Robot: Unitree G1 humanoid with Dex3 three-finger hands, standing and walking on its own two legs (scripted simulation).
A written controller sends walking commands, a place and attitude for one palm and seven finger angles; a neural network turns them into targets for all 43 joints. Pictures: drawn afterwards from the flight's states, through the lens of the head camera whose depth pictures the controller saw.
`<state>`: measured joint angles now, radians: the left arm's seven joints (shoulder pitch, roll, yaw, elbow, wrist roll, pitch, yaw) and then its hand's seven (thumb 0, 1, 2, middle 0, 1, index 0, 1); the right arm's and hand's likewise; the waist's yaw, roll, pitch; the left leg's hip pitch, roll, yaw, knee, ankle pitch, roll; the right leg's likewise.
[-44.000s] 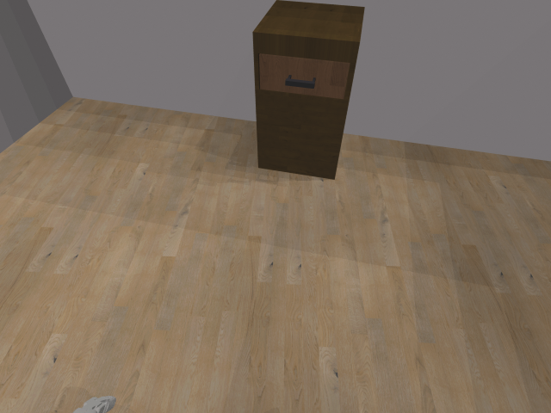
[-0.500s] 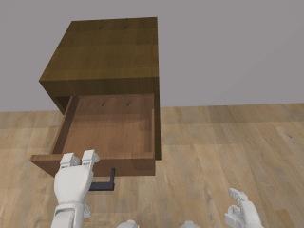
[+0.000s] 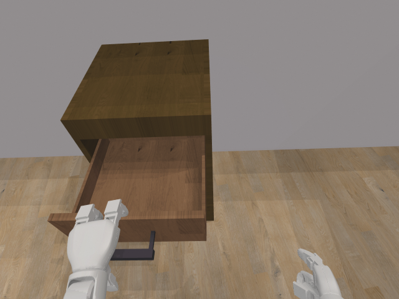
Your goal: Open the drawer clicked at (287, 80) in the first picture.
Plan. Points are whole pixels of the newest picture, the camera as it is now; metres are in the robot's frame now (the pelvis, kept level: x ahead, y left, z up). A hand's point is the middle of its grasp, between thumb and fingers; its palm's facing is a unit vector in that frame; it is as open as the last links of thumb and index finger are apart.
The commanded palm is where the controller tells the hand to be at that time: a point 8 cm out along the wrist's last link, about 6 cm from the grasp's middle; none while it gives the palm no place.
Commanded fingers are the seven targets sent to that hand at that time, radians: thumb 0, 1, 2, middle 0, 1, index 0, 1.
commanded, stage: lift the hand off the handle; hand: left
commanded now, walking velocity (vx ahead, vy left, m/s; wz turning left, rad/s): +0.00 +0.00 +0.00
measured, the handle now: (130, 245) +0.27 +0.22 -0.16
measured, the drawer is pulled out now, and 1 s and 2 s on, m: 0.27 0.27 0.27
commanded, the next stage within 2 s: draw the hand back to the body in 0.14 s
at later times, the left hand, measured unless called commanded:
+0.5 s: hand (92, 239) +0.22 +0.23 +0.03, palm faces +0.08 -0.07 -0.99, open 13.8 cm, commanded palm +0.19 +0.22 +0.08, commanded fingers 0.00 -0.50 0.30 -0.30 -1.20 -0.30 -1.20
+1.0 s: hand (77, 231) +0.21 +0.21 +0.11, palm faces +0.27 -0.81 -0.53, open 13.6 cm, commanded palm +0.17 +0.25 +0.15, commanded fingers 0.00 -0.19 0.44 -0.28 -1.00 -0.28 -1.00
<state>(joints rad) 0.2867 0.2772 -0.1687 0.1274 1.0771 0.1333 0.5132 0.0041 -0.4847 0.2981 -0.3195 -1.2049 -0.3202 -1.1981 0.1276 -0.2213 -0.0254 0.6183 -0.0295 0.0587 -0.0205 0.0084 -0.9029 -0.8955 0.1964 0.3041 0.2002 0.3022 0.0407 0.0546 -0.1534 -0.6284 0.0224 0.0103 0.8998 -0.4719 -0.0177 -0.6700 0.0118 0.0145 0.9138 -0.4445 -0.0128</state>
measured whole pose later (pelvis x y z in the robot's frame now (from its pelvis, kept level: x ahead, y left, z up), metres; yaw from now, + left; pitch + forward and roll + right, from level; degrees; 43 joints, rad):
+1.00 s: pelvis +0.02 +0.00 +0.03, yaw +1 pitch +0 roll +0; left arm 0.49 0.27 0.05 -0.29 0.16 0.03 0.18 0.00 -0.42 0.33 -0.31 -1.16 -0.31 -1.16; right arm 0.19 -0.21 0.03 0.55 0.00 -0.08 -0.10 0.01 -0.90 -0.90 0.20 0.30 0.20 0.30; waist 0.06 0.08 -0.02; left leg -0.23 0.02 -0.01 0.62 -0.38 -0.01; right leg -0.27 0.00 0.00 0.63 -0.37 -0.01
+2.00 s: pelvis +0.02 +0.01 +0.05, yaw +2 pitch -2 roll -1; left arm 0.55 0.33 0.30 -0.51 -0.03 -0.12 0.12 0.02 0.88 0.89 -0.21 -0.31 -0.21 -0.31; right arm 0.19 -0.21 0.01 0.62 -0.01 -0.15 -0.09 0.01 -0.90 -0.90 0.20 0.30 0.20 0.30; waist 0.04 0.07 -0.01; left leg -0.12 0.02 -0.02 0.45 -0.30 -0.01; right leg -0.12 0.01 -0.02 0.41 -0.26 0.00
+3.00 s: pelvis -0.10 +0.00 +0.03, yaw +3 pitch +1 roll +0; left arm 0.62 0.42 0.36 -0.67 -0.02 -0.20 0.18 0.02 0.89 0.90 -0.21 -0.31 -0.21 -0.30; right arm 0.22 -0.21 -0.01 0.63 -0.02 -0.09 -0.07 0.01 -0.90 -0.90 0.20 0.30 0.20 0.30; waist -0.04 -0.05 0.01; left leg -0.46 -0.01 -0.02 0.77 -0.46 -0.01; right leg -0.45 0.00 0.00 0.57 -0.13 -0.01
